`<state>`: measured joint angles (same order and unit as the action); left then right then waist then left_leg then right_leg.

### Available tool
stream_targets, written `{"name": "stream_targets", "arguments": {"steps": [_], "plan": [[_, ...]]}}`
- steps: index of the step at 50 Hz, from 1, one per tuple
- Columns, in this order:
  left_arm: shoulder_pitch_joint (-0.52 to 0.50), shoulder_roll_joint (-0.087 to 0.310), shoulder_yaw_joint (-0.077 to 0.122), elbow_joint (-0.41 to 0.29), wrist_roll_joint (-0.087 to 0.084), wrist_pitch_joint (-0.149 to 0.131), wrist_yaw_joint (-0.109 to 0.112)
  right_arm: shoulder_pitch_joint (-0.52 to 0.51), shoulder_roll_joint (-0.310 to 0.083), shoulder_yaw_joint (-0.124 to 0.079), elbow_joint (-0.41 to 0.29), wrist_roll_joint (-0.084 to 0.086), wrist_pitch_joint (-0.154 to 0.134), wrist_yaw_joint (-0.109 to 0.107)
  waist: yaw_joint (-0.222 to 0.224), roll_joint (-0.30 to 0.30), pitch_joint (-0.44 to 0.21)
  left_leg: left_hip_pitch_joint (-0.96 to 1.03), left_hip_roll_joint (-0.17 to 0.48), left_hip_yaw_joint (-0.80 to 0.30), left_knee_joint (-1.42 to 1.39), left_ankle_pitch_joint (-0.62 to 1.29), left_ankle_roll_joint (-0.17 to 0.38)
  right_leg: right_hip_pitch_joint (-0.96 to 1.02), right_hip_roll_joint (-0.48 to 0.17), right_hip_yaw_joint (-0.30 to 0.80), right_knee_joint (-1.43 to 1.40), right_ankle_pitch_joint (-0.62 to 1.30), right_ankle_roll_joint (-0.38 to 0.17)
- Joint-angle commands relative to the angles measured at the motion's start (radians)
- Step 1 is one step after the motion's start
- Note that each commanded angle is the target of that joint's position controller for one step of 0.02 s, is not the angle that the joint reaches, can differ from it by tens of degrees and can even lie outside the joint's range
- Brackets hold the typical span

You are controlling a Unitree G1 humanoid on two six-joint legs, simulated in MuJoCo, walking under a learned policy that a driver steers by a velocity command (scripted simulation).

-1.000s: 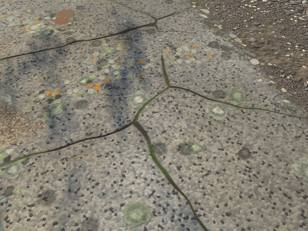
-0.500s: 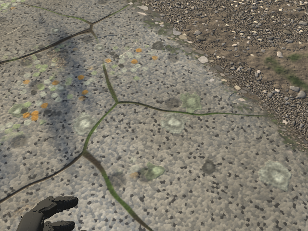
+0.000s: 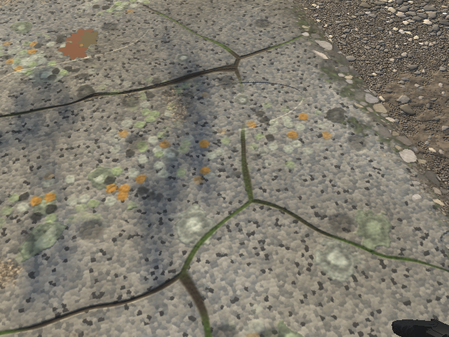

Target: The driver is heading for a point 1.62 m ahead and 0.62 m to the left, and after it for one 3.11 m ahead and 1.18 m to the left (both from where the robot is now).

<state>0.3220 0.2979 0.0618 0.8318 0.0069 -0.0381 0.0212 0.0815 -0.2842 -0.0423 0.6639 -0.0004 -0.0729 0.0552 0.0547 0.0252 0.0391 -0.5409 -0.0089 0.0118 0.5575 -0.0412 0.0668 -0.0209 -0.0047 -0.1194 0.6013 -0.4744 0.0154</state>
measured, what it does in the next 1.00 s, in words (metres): walks ahead, turning left: right foot, then left foot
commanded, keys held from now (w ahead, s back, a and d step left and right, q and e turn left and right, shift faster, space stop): q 0.78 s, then no key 0.22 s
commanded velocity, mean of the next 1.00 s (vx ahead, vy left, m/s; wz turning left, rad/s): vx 0.06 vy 0.00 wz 0.51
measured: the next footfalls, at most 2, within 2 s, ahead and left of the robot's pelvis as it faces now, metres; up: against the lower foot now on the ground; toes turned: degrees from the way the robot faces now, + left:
right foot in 0.46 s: +0.22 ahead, -0.13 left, +0.00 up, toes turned +22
left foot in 0.86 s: +0.09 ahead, +0.11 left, +0.00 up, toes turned +31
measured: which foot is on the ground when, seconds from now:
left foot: down 0.00-0.46, up 0.48-0.84, down 0.86-1.00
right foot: up 0.00-0.44, down 0.46-0.86, up 0.88-1.00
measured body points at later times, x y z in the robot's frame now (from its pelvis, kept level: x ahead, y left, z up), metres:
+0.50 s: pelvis +0.11 -0.03 +0.02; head +0.15 -0.03 +0.46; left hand +0.19 +0.28 -0.07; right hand +0.35 -0.26 -0.08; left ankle +0.13 +0.08 -0.70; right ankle +0.18 -0.14 -0.72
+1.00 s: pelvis +0.10 +0.01 +0.02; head +0.12 +0.05 +0.47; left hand +0.05 +0.32 -0.10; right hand +0.39 -0.13 -0.05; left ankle +0.06 +0.09 -0.72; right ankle +0.16 -0.14 -0.64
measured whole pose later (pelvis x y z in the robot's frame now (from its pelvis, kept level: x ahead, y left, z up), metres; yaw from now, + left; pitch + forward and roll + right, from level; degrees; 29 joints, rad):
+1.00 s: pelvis +0.10 +0.01 +0.02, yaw +32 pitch +1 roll -1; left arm 0.16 0.33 0.08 0.77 0.00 0.03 0.03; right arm 0.17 -0.27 -0.05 0.60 -0.01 0.03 0.00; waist 0.01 -0.05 0.05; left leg -0.27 -0.02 -0.02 0.50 -0.25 0.04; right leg -0.48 -0.05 0.00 1.05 -0.47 0.08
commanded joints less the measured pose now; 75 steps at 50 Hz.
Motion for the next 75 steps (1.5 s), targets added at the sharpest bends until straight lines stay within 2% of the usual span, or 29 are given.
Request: {"name": "stream_targets", "arguments": {"steps": [1, 2, 4, 6, 10, 15, 19, 22, 23, 24, 25, 26, 29, 35, 41, 42, 43, 44, 45, 46, 47, 49, 52, 59, 61, 62, 63, 65, 75], "plan": [[0.128, 0.084, -0.011, -0.1, 0.024, -0.037, -0.01, 0.275, -0.26, -0.075, -0.057, -0.007, 0.006, -0.02, -0.103, 0.216, -0.542, 0.935, 0.409, -0.727, -0.065, 0.656, 0.374, -0.606, 0.106, 0.199, 0.849, -0.221, 0.052], [0.036, 0.156, 0.009, -0.111, -0.012, -0.041, -0.019, 0.234, -0.214, -0.068, -0.074, -0.007, 0.015, -0.02, -0.139, 0.086, -0.489, 0.86, 0.346, -0.601, -0.089, 0.561, 0.321, -0.637, 0.035, 0.262, 0.863, -0.146, 0.035], [-0.081, 0.136, 0.004, -0.141, -0.009, -0.027, -0.003, 0.142, -0.159, -0.054, -0.078, 0.012, 0.029, -0.031, -0.097, -0.043, -0.24, 0.57, 0.255, -0.427, -0.142, 0.439, 0.244, -0.668, -0.029, 0.218, 0.728, -0.026, 0.034], [-0.067, 0.138, 0.011, -0.15, -0.002, 0.004, 0.008, 0.098, -0.158, -0.054, -0.092, -0.006, 0.04, -0.039, -0.038, 0.006, -0.176, 0.358, 0.208, -0.39, -0.207, 0.357, 0.225, -0.55, -0.044, 0.219, 0.623, 0.025, 0.038], [-0.058, 0.093, 0.001, -0.141, 0.01, 0.023, 0.024, 0.081, -0.189, -0.068, -0.094, -0.006, 0.05, -0.056, -0.02, 0.043, -0.189, 0.243, 0.168, -0.334, -0.212, 0.381, 0.217, -0.482, -0.015, 0.199, 0.425, 0.087, 0.073], [-0.157, 0.088, 0.003, -0.165, 0.001, 0.036, 0.02, 0.066, -0.19, -0.071, -0.108, 0.007, 0.089, -0.084, -0.048, 0.086, -0.171, 0.2, 0.114, -0.391, -0.232, -0.087, 0.153, -0.454, 0.012, 0.226, 0.252, 0.217, 0.079], [-0.198, 0.095, 0.009, -0.181, -0.007, 0.013, 0.007, 0.09, -0.185, -0.074, -0.11, 0.005, 0.105, -0.084, -0.073, 0.135, -0.146, 0.253, 0.117, -0.477, -0.195, -0.115, 0.142, -0.409, 0.034, 0.235, 0.093, 0.175, 0.06], [-0.133, 0.11, 0.024, -0.162, -0.01, -0.007, -0.003, 0.077, -0.164, -0.068, -0.117, 0.021, 0.114, -0.085, -0.029, 0.132, -0.147, 0.262, 0.073, -0.499, -0.105, -0.052, 0.09, -0.244, 0.017, 0.22, -0.201, 0.312, 0.015], [-0.111, 0.169, 0.04, -0.164, 0.005, -0.006, 0.0, 0.114, -0.122, -0.056, -0.119, 0.018, 0.115, -0.084, -0.045, 0.026, -0.177, 0.182, 0.014, -0.43, 0.021, -0.242, 0.038, -0.122, -0.146, 0.337, -0.249, 0.367, -0.044], [-0.148, 0.253, 0.059, -0.164, 0.03, 0.011, 0.006, 0.156, -0.097, -0.051, -0.143, 0.021, 0.109, -0.08, -0.108, -0.278, -0.128, -0.029, -0.154, -0.208, 0.202, -0.527, -0.029, -0.069, -0.336, 0.56, -0.277, 0.573, -0.194], [-0.144, 0.198, 0.052, -0.176, 0.041, 0.012, 0.005, 0.144, -0.187, -0.075, -0.136, 0.004, 0.097, -0.077, -0.065, -0.283, -0.132, -0.082, -0.11, -0.165, 0.447, -0.594, -0.082, -0.103, -0.42, 0.648, -0.289, 0.645, -0.289], [-0.175, 0.149, 0.038, -0.192, 0.033, 0.012, 0.009, 0.15, -0.227, -0.094, -0.116, 0.011, 0.098, -0.075, -0.071, -0.196, -0.126, -0.076, -0.077, -0.169, 0.556, -0.531, -0.102, -0.119, -0.379, 0.559, -0.268, 0.646, -0.272], [-0.228, 0.101, 0.022, -0.199, 0.0, 0.024, 0.019, 0.169, -0.159, -0.083, -0.086, 0.017, 0.132, -0.08, -0.076, -0.149, -0.082, -0.097, -0.049, -0.123, 0.666, -0.403, -0.152, -0.124, -0.255, 0.347, -0.245, 0.635, -0.199], [-0.18, 0.156, 0.048, -0.181, 0.006, 0.051, 0.024, 0.055, -0.093, -0.053, -0.153, 0.022, 0.129, -0.06, -0.011, -0.22, -0.11, -0.001, 0.021, -0.021, 0.367, -0.366, -0.166, -0.052, -0.264, 0.223, -0.253, 0.65, -0.226], [-0.2, 0.189, 0.061, -0.16, -0.035, 0.048, 0.004, 0.122, -0.106, -0.065, -0.14, 0.017, 0.136, -0.04, -0.053, -0.213, -0.117, 0.245, -0.004, 0.052, -0.025, -0.224, -0.08, -0.108, -0.287, 0.174, -0.173, 0.617, -0.185], [-0.18, 0.165, 0.053, -0.145, -0.042, 0.045, 0.001, 0.159, -0.113, -0.07, -0.123, 0.013, 0.135, -0.043, -0.07, -0.18, -0.121, 0.35, -0.023, 0.048, -0.142, -0.124, -0.048, -0.161, -0.26, 0.144, -0.116, 0.561, -0.14], [-0.129, 0.116, 0.039, -0.127, -0.022, 0.04, -0.005, 0.184, -0.161, -0.082, -0.123, 0.012, 0.132, -0.053, -0.061, -0.035, -0.149, 0.516, 0.066, -0.091, -0.191, 0.101, -0.008, -0.292, -0.198, 0.065, 0.026, 0.385, -0.055], [-0.131, 0.036, 0.005, -0.167, 0.04, 0.033, -0.016, 0.176, -0.262, -0.095, -0.153, 0.001, 0.129, -0.07, -0.029, 0.303, -0.164, 0.639, 0.342, -0.418, -0.154, 0.523, 0.126, -0.556, -0.072, -0.006, 0.309, -0.16, 0.051], [-0.22, 0.106, 0.028, -0.182, 0.015, 0.034, -0.002, 0.205, -0.223, -0.082, -0.15, -0.035, 0.108, -0.06, -0.12, 0.224, -0.206, 0.516, 0.414, -0.46, -0.185, 0.453, 0.277, -0.581, -0.046, 0.123, 0.467, -0.216, 0.065], [-0.236, 0.143, 0.042, -0.173, -0.012, 0.041, 0.005, 0.172, -0.195, -0.071, -0.136, -0.038, 0.09, -0.054, -0.105, 0.145, -0.154, 0.471, 0.349, -0.376, -0.203, 0.347, 0.252, -0.58, -0.062, 0.148, 0.533, -0.16, 0.06], [-0.22, 0.136, 0.044, -0.157, -0.016, 0.048, 0.009, 0.117, -0.171, -0.064, -0.126, -0.024, 0.08, -0.056, -0.079, 0.122, -0.123, 0.449, 0.287, -0.311, -0.208, 0.251, 0.196, -0.584, -0.068, 0.159, 0.526, -0.086, 0.056], [-0.182, 0.128, 0.047, -0.127, -0.003, 0.061, 0.017, 0.049, -0.138, -0.047, -0.122, -0.006, 0.077, -0.064, -0.049, 0.114, -0.103, 0.401, 0.233, -0.242, -0.21, 0.266, 0.154, -0.537, -0.065, 0.16, 0.519, 0.03, 0.071], [-0.145, 0.089, 0.035, -0.109, -0.011, 0.06, 0.011, 0.03, -0.092, -0.029, -0.107, -0.014, 0.073, -0.072, -0.033, 0.113, -0.124, 0.397, 0.199, -0.191, -0.214, 0.247, 0.148, -0.453, -0.06, 0.153, 0.403, 0.114, 0.083], [-0.157, 0.073, 0.015, -0.103, -0.01, 0.053, 0.002, 0.031, -0.097, -0.025, -0.046, -0.007, 0.08, -0.063, -0.056, 0.105, -0.076, 0.345, 0.204, -0.266, -0.205, 0.019, 0.156, -0.253, -0.044, 0.13, -0.029, 0.151, 0.054], [-0.119, 0.077, 0.009, -0.086, 0.012, 0.042, -0.003, 0.057, -0.064, -0.011, -0.014, -0.003, 0.071, -0.06, -0.03, 0.045, -0.078, 0.281, 0.155, -0.246, -0.19, -0.065, 0.081, -0.096, -0.064, 0.164, -0.22, 0.421, 0.022], [-0.111, 0.131, 0.016, -0.092, 0.017, 0.04, 0.001, 0.089, -0.056, -0.008, -0.006, -0.022, 0.062, -0.055, -0.063, -0.04, -0.094, 0.249, 0.099, -0.202, -0.15, -0.143, 0.032, -0.038, -0.135, 0.23, -0.198, 0.593, -0.006], [-0.139, 0.165, 0.028, -0.07, 0.002, 0.038, -0.001, 0.122, -0.058, -0.014, -0.001, -0.023, 0.058, -0.052, -0.11, -0.154, -0.088, 0.279, 0.034, -0.128, -0.166, -0.197, -0.006, -0.113, -0.13, 0.214, -0.157, 0.466, -0.048], [-0.164, 0.081, 0.008, -0.074, 0.006, 0.028, -0.009, 0.035, -0.082, -0.019, 0.003, -0.022, 0.066, -0.059, -0.058, -0.114, -0.061, 0.342, 0.021, -0.106, -0.126, -0.192, -0.031, -0.208, -0.1, 0.206, -0.197, 0.293, -0.042], [-0.143, 0.066, -0.008, -0.019, 0.003, 0.013, 0.007, 0.074, -0.05, -0.023, 0.086, -0.011, 0.08, -0.076, -0.047, -0.031, -0.037, 0.335, 0.031, -0.113, -0.133, -0.096, -0.03, -0.189, -0.066, 0.175, -0.179, 0.311, -0.018]]}}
